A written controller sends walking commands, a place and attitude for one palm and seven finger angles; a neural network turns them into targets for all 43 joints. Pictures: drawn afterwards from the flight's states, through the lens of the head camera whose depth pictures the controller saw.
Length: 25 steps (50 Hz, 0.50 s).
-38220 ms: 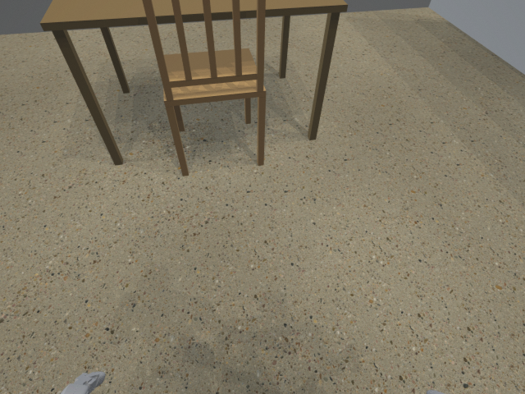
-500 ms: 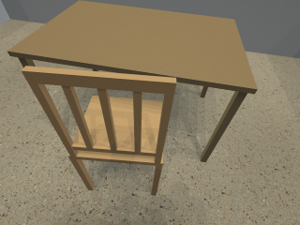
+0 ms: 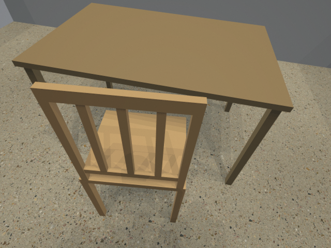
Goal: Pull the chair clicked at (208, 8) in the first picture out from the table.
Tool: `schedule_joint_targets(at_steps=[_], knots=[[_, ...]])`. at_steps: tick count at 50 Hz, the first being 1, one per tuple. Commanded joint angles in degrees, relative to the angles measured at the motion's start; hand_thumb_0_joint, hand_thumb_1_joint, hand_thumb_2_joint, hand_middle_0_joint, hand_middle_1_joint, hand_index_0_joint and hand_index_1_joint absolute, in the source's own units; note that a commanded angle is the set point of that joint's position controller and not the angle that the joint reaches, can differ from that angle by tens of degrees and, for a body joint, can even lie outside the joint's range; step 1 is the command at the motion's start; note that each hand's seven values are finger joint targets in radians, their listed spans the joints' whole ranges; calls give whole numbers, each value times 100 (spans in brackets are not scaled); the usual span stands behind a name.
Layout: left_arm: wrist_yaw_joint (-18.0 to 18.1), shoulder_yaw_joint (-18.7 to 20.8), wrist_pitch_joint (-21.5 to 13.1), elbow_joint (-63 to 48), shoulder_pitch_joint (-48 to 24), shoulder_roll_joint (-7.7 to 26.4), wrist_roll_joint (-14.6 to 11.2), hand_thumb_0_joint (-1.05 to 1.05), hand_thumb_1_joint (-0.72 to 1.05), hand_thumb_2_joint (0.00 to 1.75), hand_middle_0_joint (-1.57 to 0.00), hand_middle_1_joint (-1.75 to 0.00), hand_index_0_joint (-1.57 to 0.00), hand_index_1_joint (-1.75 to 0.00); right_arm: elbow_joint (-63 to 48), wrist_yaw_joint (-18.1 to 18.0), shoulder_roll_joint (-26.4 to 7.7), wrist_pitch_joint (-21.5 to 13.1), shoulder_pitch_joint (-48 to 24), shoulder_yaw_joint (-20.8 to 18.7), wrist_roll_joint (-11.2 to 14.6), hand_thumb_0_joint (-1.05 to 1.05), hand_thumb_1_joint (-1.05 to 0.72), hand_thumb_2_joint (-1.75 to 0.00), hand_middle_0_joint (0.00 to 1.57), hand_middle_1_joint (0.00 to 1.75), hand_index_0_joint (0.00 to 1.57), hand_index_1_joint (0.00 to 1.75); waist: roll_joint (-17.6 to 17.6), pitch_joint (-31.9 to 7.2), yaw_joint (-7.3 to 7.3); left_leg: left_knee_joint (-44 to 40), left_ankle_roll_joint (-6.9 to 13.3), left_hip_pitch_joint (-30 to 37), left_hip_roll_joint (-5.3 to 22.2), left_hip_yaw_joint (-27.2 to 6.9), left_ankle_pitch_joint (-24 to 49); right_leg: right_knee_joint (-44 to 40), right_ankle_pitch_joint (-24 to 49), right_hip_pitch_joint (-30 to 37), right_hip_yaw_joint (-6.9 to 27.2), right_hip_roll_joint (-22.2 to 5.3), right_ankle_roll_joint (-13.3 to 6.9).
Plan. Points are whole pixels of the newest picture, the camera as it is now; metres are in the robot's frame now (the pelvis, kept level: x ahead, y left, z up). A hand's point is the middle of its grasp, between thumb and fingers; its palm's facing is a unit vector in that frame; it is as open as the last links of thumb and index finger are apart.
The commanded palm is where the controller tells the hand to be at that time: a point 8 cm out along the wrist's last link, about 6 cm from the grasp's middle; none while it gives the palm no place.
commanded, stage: come to a stop and stand still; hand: left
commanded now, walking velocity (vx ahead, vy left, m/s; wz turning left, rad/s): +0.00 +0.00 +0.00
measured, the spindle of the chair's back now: (127, 145) +0.42 +0.15 -0.05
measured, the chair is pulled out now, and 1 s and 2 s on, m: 0.18 0.18 0.18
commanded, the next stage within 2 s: look again from close up in 0.20 s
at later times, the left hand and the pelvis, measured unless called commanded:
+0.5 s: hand out of the picture -0.01 +0.17 -0.18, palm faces +0.01 -0.99 -0.16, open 7.4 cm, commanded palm none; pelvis +0.01 +0.01 +0.00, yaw +0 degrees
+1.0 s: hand out of the picture -0.01 +0.15 -0.18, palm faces +0.02 -0.99 -0.16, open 7.4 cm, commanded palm none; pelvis +0.01 +0.00 +0.00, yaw -1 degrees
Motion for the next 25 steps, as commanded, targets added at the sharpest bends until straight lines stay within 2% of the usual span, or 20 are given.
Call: schedule_joint_targets(at_steps=[1,2,5,13,14,15,18,19,25], knots=[[29,61,-46,-87,498,457,-13,0,90,90,-20,-30,-20,-30,-100,-48,-618,-74,366,-70,-9,0,-90,-90,20,30,20,30,154,126,-3,-616,-330,259,1064,-1090,1184,-255,589,-253,271,-267,-328],[30,59,-49,-74,504,454,-16,0,90,90,-20,-30,-20,-30,-92,-51,-624,-78,365,-64,-9,0,-90,-90,20,30,20,30,104,92,-11,-598,-327,300,1059,-1088,1261,-260,642,-227,283,-273,-330],[25,58,-24,-67,463,467,-10,0,90,90,-20,-30,-20,-30,-88,-47,-634,-53,297,-71,-16,0,-90,-90,20,30,20,30,168,340,0,-716,-338,151,1045,-1101,889,-316,490,-294,285,-265,-327],[18,65,-10,-78,429,491,-7,0,90,90,-20,-30,-20,-30,-50,-45,-655,-54,347,-73,-12,0,-90,-90,20,30,20,30,185,266,-5,-894,-360,217,1078,-1174,599,-321,387,-256,268,-251,-304],[12,64,1,-86,407,504,-9,0,90,90,-20,-30,-20,-30,-53,-46,-647,-46,330,-77,-9,0,-90,-90,20,30,20,30,164,396,9,-937,-346,114,1076,-1175,499,-346,347,-277,262,-243,-307],[13,64,0,-78,431,501,1,0,90,90,-20,-30,-20,-30,-54,-40,-665,-48,323,-76,-9,0,-90,-90,20,30,20,30,181,369,10,-947,-353,105,1065,-1181,419,-346,350,-265,262,-261,-302],[19,71,-14,-81,461,480,-8,0,90,90,-20,-30,-20,-30,-23,-45,-638,-65,387,-79,-9,0,-90,-90,20,30,20,30,79,230,6,-914,-352,254,1065,-1190,582,-336,418,-241,273,-269,-305],[12,62,-7,-80,443,504,-15,0,90,90,-20,-30,-20,-30,-19,-44,-640,-60,359,-72,-6,0,-90,-90,20,30,20,30,170,297,15,-924,-337,208,1055,-1156,547,-368,380,-260,275,-261,-305],[22,60,-11,-75,480,490,-18,0,90,90,-20,-30,-20,-30,27,-51,-598,-70,437,-68,-4,0,-90,-90,20,30,20,30,131,259,4,-874,-342,262,1052,-1146,740,-373,447,-247,288,-264,-310]])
